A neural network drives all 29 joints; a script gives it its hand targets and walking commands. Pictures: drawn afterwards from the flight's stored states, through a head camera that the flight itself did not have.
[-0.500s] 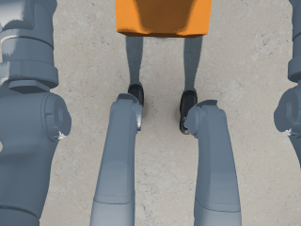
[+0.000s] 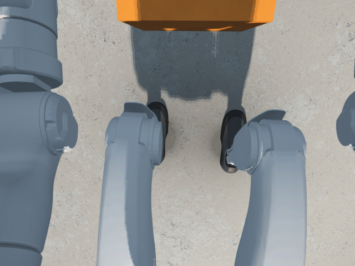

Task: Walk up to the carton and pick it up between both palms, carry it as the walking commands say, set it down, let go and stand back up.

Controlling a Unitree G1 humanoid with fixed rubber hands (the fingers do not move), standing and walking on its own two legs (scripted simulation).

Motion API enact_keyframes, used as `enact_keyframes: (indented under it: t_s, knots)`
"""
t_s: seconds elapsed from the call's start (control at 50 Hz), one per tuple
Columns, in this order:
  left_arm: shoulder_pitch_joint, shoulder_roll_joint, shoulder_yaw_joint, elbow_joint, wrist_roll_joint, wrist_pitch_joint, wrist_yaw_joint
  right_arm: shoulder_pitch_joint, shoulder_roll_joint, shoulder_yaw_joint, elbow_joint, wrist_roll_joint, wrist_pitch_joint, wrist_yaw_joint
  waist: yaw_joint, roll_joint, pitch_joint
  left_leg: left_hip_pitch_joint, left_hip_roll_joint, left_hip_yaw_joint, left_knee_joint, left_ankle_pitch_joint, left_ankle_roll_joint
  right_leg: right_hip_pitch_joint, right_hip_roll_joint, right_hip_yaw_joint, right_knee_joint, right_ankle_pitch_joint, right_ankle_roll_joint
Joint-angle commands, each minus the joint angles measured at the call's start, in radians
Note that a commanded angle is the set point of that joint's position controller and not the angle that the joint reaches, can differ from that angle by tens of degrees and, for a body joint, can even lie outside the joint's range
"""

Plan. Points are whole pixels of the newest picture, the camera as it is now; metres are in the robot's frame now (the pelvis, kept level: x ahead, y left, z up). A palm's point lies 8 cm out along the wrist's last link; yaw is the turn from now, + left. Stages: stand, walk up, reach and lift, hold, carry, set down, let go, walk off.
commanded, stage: reach and lift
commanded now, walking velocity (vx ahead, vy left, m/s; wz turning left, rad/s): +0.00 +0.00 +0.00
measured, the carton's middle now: out of the picture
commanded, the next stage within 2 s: none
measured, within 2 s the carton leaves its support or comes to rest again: neither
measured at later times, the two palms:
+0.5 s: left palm out of the picture +0.55 +0.23 -0.27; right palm out of the picture +0.58 -0.17 -0.27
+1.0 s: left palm out of the picture +0.55 +0.23 -0.28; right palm out of the picture +0.58 -0.16 -0.28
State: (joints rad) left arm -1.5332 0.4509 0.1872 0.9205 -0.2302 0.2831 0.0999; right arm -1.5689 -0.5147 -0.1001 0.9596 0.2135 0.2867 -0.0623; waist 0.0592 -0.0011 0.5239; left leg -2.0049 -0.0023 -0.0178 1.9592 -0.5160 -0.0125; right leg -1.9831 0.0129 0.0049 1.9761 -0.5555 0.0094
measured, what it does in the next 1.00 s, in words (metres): lowers itself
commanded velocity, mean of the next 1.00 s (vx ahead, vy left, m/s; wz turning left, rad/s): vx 0.00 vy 0.00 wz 0.00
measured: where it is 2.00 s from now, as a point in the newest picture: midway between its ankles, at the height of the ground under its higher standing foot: (193, 148)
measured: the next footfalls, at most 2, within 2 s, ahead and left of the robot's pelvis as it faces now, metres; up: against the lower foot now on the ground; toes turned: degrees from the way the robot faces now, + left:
none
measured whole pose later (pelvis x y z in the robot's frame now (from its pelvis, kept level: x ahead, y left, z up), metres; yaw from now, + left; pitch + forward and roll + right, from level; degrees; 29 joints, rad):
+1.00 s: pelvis +0.02 +0.00 -0.10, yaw +0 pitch +32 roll +1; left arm -1.48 0.42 0.12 1.12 -0.28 0.09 0.09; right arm -1.54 -0.44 -0.01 1.10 0.25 0.12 -0.09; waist 0.05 0.01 0.52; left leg -2.24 0.01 0.00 2.28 -0.60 -0.01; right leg -2.23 0.03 0.03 2.31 -0.64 0.02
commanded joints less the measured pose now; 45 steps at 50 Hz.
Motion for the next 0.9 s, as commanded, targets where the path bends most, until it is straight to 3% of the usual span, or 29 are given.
enact_keyframes:
  t_s: [0.0, 0.3, 0.42, 0.46, 0.58, 0.66, 0.72, 0.88]
  knots:
    - [-0.291, 0.201, 0.040, -0.167, 0.009, -0.074, 0.017, -0.379, -0.209, -0.031, -0.175, 0.003, -0.078, -0.006, 0.038, -0.039, -1.930, 0.757, -0.025, 0.077, -0.076, 0.442, -0.007, 0.600, 0.035, -0.054, -0.076, 0.354, 0.000]
    - [-0.274, 0.140, -0.030, -0.062, -0.009, -0.168, 0.011, -0.330, -0.167, -0.018, -0.036, 0.011, -0.177, -0.008, -0.010, -0.007, -1.634, 0.660, -0.011, 0.045, 0.097, 0.450, -0.022, 0.346, 0.013, -0.058, 0.101, 0.304, 0.008]
    - [-0.293, 0.164, -0.035, -0.014, -0.017, -0.195, 0.009, -0.350, -0.172, -0.001, -0.013, 0.020, -0.203, -0.014, -0.001, -0.004, -1.545, 0.590, -0.003, 0.036, 0.147, 0.434, -0.023, 0.315, 0.006, -0.043, 0.153, 0.302, 0.012]
    - [-0.292, 0.180, -0.022, 0.022, -0.019, -0.205, 0.006, -0.367, -0.166, 0.021, 0.008, 0.018, -0.207, -0.017, 0.025, -0.024, -1.468, 0.499, -0.002, 0.039, 0.155, 0.410, -0.020, 0.323, 0.007, -0.031, 0.173, 0.299, 0.014]
    - [-0.266, 0.214, -0.008, 0.063, -0.038, -0.226, 0.005, -0.371, -0.135, 0.057, -0.048, 0.036, -0.213, -0.021, 0.034, -0.111, -1.494, 0.451, 0.006, 0.051, 0.177, 0.432, 0.002, 0.399, 0.005, -0.024, 0.186, 0.361, 0.021]
    - [-0.213, 0.182, -0.013, 0.092, -0.025, -0.230, -0.003, -0.322, -0.102, 0.077, -0.028, 0.058, -0.212, -0.014, 0.062, -0.065, -1.468, 0.451, 0.003, 0.054, 0.179, 0.444, 0.003, 0.378, 0.010, -0.018, 0.190, 0.372, 0.019]
    - [-0.208, 0.163, -0.027, 0.070, -0.037, -0.234, -0.009, -0.298, -0.099, 0.075, -0.023, 0.057, -0.213, -0.017, 0.049, -0.045, -1.497, 0.458, 0.001, 0.055, 0.182, 0.461, -0.001, 0.396, 0.014, -0.017, 0.191, 0.399, 0.016]
    - [-0.278, 0.162, -0.042, 0.028, -0.054, -0.234, -0.010, -0.335, -0.101, 0.063, -0.020, 0.035, -0.207, -0.026, 0.017, -0.061, -1.475, 0.438, -0.003, 0.053, 0.174, 0.421, -0.006, 0.394, 0.013, -0.016, 0.175, 0.361, 0.014]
